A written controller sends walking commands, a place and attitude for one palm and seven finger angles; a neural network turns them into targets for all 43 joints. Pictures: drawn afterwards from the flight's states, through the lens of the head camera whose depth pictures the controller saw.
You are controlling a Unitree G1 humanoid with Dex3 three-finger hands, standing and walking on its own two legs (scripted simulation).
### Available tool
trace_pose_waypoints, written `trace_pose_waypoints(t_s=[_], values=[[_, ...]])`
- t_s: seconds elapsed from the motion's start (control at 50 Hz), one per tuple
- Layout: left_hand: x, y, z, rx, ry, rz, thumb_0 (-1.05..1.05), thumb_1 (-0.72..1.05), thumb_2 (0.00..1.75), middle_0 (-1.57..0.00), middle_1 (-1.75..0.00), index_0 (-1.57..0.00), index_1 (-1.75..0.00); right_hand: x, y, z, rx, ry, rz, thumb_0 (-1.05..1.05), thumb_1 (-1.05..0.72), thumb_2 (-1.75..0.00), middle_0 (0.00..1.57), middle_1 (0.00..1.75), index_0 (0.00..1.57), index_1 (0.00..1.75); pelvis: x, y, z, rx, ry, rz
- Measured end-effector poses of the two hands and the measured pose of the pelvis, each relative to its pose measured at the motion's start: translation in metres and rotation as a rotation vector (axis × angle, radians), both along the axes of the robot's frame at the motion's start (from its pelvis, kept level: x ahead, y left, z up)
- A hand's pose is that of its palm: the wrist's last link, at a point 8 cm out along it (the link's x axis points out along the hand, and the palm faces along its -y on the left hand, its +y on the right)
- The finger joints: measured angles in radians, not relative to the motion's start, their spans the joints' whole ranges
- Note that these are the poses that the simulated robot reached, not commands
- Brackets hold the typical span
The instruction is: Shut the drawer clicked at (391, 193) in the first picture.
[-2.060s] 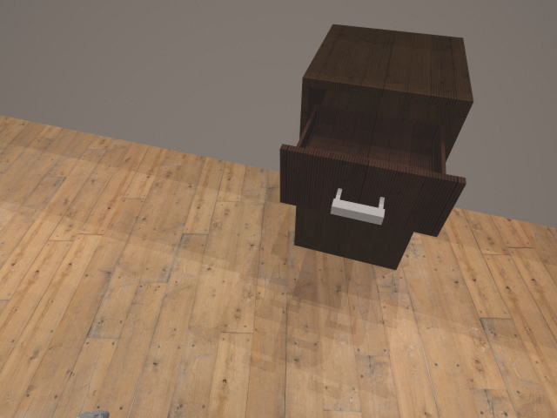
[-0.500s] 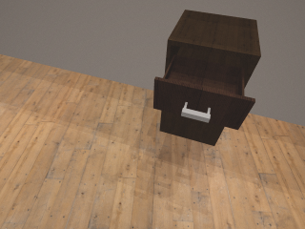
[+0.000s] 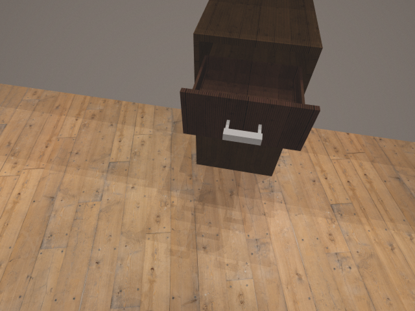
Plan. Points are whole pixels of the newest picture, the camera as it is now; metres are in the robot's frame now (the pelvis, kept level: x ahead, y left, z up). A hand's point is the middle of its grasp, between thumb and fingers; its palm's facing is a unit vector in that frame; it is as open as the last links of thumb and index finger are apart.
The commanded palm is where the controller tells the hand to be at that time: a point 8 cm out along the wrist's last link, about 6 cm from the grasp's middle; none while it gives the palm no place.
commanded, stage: turn to face it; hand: left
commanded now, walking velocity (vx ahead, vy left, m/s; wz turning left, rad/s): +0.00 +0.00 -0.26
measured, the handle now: (243, 131) +0.62 -0.08 -0.08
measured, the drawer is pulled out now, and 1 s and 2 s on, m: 0.30 0.30 0.30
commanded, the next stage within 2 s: take the last steps up to it in 0.08 s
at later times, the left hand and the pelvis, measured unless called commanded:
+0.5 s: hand out of the picture +0.04 +0.19 -0.17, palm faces -0.06 -0.98 -0.17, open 7.4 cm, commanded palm none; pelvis +0.02 +0.01 +0.01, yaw -8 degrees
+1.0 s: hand (193, 231) +0.33 +0.05 -0.17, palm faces -0.37 -0.93 -0.10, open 7.4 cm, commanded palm none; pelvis +0.15 -0.06 +0.00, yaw -15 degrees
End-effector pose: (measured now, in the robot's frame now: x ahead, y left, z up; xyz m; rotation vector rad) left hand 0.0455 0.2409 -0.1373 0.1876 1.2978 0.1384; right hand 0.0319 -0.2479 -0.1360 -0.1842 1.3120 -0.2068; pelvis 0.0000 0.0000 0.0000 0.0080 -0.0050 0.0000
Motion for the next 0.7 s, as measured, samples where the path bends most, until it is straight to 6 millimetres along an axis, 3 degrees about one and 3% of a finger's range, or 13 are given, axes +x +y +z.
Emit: trace_pose_waypoints(t_s=[0.14, 0.26, 0.4, 0.52, 0.6, 0.7], values=[[0.011, 0.0, -0.004, -0.002, -0.014, -0.031, 0.0, 0.9, 0.89, -0.2, -0.3, -0.2, -0.3, -0.034, 0.006, -0.004, 0.007, 0.037, -0.066, 0.0, -0.9, -0.9, 0.2, 0.3, 0.2, 0.3, -0.004, 0.002, -0.004, 0.015, 0.0, -0.045], [0.012, -0.006, -0.002, 0.028, -0.035, -0.051, 0.0, 0.9, 0.89, -0.2, -0.3, -0.2, -0.3, -0.037, 0.0, -0.017, 0.032, 0.035, -0.096, 0.0, -0.9, -0.9, 0.2, 0.3, 0.2, 0.3, -0.003, -0.007, -0.01, -0.002, -0.008, -0.079], [-0.01, -0.008, 0.007, -0.007, 0.038, -0.043, 0.0, 0.9, 0.89, -0.2, -0.3, -0.2, -0.3, -0.002, 0.0, 0.01, 0.019, -0.06, -0.087, 0.0, -0.91, -0.9, 0.2, 0.3, 0.2, 0.3, 0.008, -0.001, 0.008, -0.008, 0.01, -0.111], [-0.008, 0.006, -0.007, -0.056, 0.095, -0.041, 0.0, 0.9, 0.89, -0.2, -0.3, -0.2, -0.3, 0.037, 0.011, 0.025, -0.039, -0.157, -0.085, 0.0, -0.91, -0.9, 0.2, 0.3, 0.19, 0.3, 0.029, 0.015, 0.006, -0.028, 0.02, -0.153], [0.016, 0.016, -0.02, -0.078, 0.129, -0.091, 0.0, 0.9, 0.9, -0.2, -0.3, -0.2, -0.3, 0.036, 0.021, 0.03, -0.078, -0.178, -0.118, 0.0, -0.91, -0.9, 0.2, 0.3, 0.2, 0.3, 0.045, 0.022, 0.002, -0.032, 0.008, -0.189], [0.083, 0.012, -0.013, -0.099, 0.047, -0.144, 0.01, 0.91, 0.9, -0.19, -0.29, -0.2, -0.3, -0.004, 0.034, 0.042, -0.076, -0.038, -0.193, 0.0, -0.9, -0.9, 0.2, 0.3, 0.2, 0.3, 0.068, 0.016, 0.016, -0.049, 0.005, -0.21]])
